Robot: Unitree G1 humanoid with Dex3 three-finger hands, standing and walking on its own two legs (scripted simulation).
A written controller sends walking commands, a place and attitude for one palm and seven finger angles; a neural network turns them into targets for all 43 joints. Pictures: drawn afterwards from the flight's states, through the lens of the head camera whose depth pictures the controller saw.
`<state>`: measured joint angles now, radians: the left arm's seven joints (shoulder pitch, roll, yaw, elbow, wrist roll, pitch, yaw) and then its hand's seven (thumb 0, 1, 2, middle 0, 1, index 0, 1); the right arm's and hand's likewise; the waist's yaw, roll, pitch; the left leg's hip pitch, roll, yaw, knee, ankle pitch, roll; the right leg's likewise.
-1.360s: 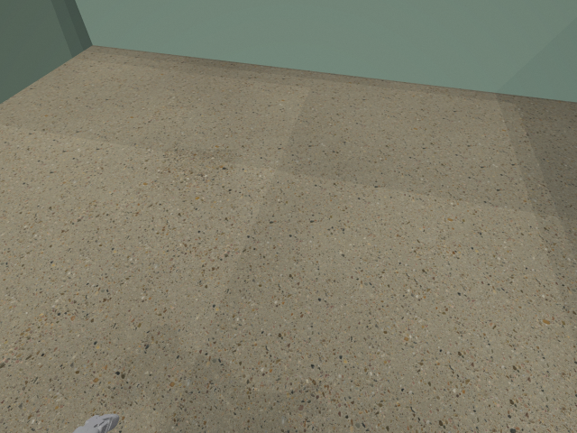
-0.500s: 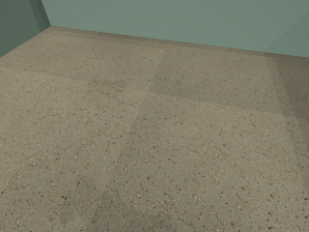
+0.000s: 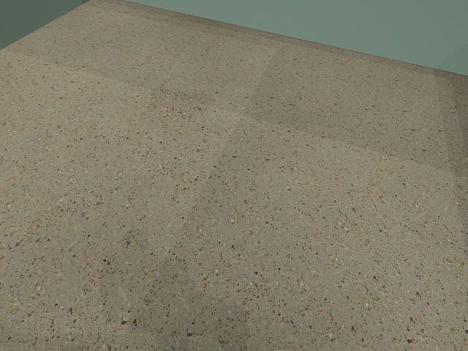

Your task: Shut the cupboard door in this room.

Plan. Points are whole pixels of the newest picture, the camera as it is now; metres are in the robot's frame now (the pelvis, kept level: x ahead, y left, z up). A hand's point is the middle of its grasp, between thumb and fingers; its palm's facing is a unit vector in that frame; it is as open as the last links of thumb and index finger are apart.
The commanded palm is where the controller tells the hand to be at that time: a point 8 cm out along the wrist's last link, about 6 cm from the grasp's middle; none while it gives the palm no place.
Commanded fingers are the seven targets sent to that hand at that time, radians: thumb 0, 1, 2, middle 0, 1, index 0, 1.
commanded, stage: turn or walk to find it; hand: left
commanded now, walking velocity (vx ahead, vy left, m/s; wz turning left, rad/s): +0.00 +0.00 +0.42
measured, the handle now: out of the picture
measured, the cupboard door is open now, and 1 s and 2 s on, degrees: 85 85 85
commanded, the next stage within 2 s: none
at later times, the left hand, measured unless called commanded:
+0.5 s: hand out of the picture -0.03 +0.17 -0.15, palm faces +0.26 -0.93 -0.26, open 7.4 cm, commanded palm none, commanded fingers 0.00 0.90 0.90 -0.20 -0.30 -0.20 -0.30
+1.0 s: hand out of the picture -0.08 +0.23 -0.15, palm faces +0.46 -0.85 -0.25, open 7.4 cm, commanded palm none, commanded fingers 0.00 0.90 0.90 -0.20 -0.30 -0.20 -0.30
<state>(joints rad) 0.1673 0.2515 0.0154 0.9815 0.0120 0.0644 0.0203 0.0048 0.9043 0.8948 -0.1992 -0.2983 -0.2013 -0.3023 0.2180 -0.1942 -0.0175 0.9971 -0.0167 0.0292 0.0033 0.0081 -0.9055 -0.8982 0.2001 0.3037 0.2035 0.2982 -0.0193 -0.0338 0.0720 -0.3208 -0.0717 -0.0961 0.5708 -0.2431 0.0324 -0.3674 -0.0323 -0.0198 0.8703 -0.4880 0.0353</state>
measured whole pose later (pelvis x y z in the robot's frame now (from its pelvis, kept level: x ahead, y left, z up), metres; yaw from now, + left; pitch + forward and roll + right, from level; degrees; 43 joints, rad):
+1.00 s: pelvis -0.07 +0.00 +0.01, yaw +26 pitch -1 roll +0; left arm 0.17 0.24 0.06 0.93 0.01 0.06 0.01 0.00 0.91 0.90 -0.19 -0.30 -0.20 -0.30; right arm 0.21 -0.18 -0.04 0.96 -0.02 0.03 -0.01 0.01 -0.90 -0.90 0.20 0.30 0.21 0.30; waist -0.01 -0.01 0.06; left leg -0.22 -0.05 -0.03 0.46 -0.22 0.05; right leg -0.41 -0.07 -0.02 0.92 -0.42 0.09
